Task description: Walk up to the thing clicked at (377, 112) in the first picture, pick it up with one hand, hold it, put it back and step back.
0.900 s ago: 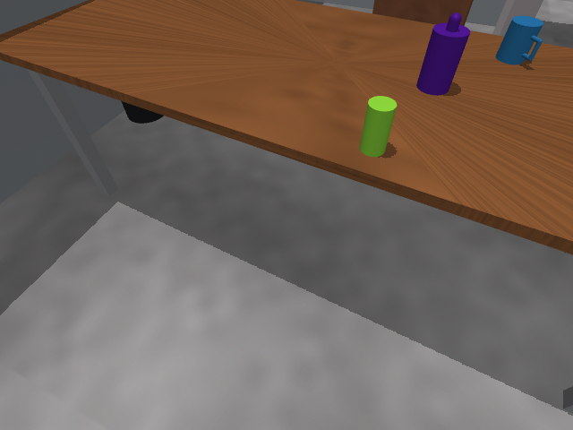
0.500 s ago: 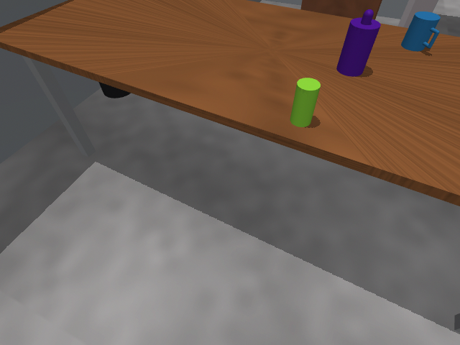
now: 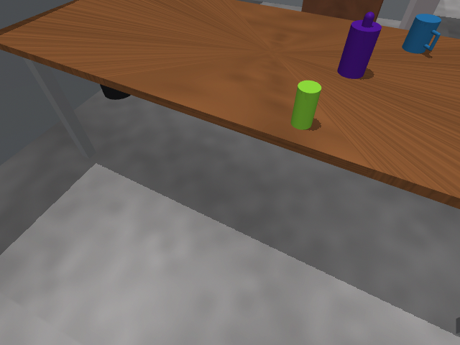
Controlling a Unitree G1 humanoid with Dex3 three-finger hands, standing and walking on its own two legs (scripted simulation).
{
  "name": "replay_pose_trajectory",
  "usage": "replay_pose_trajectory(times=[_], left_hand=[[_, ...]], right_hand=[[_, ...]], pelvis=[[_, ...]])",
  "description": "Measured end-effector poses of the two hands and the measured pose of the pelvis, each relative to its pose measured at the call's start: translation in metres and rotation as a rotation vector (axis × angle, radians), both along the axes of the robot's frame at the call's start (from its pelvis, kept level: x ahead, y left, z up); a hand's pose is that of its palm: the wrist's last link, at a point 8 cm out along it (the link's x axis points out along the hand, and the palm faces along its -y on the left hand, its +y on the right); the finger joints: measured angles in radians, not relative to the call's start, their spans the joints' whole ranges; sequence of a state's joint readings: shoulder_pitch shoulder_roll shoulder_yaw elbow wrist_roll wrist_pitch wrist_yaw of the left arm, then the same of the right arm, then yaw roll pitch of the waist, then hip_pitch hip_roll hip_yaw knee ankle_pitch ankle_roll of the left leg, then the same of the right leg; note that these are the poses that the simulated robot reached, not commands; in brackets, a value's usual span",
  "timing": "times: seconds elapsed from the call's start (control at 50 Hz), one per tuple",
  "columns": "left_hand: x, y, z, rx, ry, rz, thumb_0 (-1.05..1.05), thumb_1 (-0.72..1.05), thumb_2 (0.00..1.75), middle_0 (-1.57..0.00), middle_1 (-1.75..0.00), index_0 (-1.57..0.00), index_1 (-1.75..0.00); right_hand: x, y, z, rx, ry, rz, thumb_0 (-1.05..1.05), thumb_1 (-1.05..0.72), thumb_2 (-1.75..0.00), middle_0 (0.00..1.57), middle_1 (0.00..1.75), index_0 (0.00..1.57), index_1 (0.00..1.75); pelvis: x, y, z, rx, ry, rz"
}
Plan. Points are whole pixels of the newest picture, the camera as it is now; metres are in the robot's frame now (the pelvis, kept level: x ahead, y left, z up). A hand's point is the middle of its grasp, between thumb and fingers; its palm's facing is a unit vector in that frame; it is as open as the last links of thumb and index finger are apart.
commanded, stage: stand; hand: left
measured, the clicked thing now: (305, 105) +0.67 -0.16 +0.03
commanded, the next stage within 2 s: walk up in 0.22 s
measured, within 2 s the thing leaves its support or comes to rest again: neither
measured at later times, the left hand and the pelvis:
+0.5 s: hand out of the picture +0.12 +0.22 -0.15, palm faces -0.18 -0.91 -0.37, open 7.4 cm; pelvis +0.03 -0.06 -0.02, yaw -10 degrees
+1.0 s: hand (194, 271) +0.30 +0.12 -0.18, palm faces -0.32 -0.88 -0.35, open 7.4 cm; pelvis +0.17 -0.12 -0.03, yaw -18 degrees
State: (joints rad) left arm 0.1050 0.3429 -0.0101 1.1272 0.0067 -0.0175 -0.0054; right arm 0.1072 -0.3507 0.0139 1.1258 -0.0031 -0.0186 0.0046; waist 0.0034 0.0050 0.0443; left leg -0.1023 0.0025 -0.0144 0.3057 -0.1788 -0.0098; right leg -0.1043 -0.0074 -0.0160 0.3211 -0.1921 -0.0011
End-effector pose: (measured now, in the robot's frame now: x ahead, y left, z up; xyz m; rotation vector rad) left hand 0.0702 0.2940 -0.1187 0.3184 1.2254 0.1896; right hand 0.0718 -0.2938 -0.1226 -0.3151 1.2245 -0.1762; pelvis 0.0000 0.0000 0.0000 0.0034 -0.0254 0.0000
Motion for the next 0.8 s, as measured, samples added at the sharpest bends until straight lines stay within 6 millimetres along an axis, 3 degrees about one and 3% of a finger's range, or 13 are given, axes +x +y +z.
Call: replay_pose_trajectory(times=[0.28, 0.4, 0.52, 0.58, 0.62, 0.72, 0.8], left_hand=[[-0.001, 0.003, -0.003, -0.006, 0.023, -0.024, 0.01, 0.9, 0.89, -0.2, -0.3, -0.2, -0.3], [0.022, 0.0, 0.001, 0.013, 0.062, -0.083, 0.01, 0.91, 0.89, -0.2, -0.29, -0.2, -0.3], [0.065, -0.034, 0.003, 0.045, 0.045, -0.16, 0.01, 0.91, 0.89, -0.2, -0.29, -0.2, -0.3], [0.085, -0.058, -0.004, 0.072, 0.01, -0.179, 0.01, 0.91, 0.89, -0.2, -0.29, -0.2, -0.3], [0.092, -0.075, -0.007, 0.066, -0.012, -0.177, 0.01, 0.91, 0.89, -0.2, -0.29, -0.2, -0.3], [0.105, -0.112, -0.002, 0.019, 0.012, -0.191, 0.01, 0.91, 0.89, -0.2, -0.29, -0.2, -0.3], [0.127, -0.125, -0.004, 0.002, 0.018, -0.221, 0.01, 0.9, 0.89, -0.21, -0.3, -0.21, -0.3]], right_hand=[[-0.003, -0.007, 0.001, -0.008, -0.043, -0.026, 0.0, -0.91, -0.9, 0.2, 0.3, 0.2, 0.3], [-0.029, -0.055, 0.011, -0.084, -0.073, -0.116, 0.0, -0.9, -0.9, 0.21, 0.31, 0.2, 0.3], [-0.044, -0.12, 0.0, -0.129, -0.027, -0.183, 0.0, -0.9, -0.9, 0.21, 0.3, 0.2, 0.3], [-0.036, -0.152, -0.017, -0.138, -0.02, -0.202, 0.01, -0.9, -0.9, 0.2, 0.3, 0.2, 0.3], [-0.025, -0.161, -0.021, -0.123, -0.016, -0.208, 0.01, -0.91, -0.9, 0.2, 0.3, 0.2, 0.3], [0.011, -0.161, -0.009, -0.066, -0.069, -0.199, 0.01, -0.91, -0.9, 0.2, 0.3, 0.2, 0.3], [0.033, -0.157, 0.0, -0.041, -0.083, -0.188, 0.01, -0.91, -0.9, 0.2, 0.3, 0.2, 0.3]], pelvis=[[0.001, -0.003, -0.004, 0.015, 0.003, -0.041], [0.013, -0.026, -0.009, 0.031, -0.007, -0.106], [0.038, -0.067, -0.023, 0.038, -0.026, -0.177], [0.052, -0.091, -0.039, -0.003, -0.038, -0.188], [0.06, -0.102, -0.04, -0.003, -0.04, -0.2], [0.085, -0.117, -0.024, -0.004, -0.032, -0.244], [0.11, -0.125, -0.019, -0.015, -0.02, -0.271]])
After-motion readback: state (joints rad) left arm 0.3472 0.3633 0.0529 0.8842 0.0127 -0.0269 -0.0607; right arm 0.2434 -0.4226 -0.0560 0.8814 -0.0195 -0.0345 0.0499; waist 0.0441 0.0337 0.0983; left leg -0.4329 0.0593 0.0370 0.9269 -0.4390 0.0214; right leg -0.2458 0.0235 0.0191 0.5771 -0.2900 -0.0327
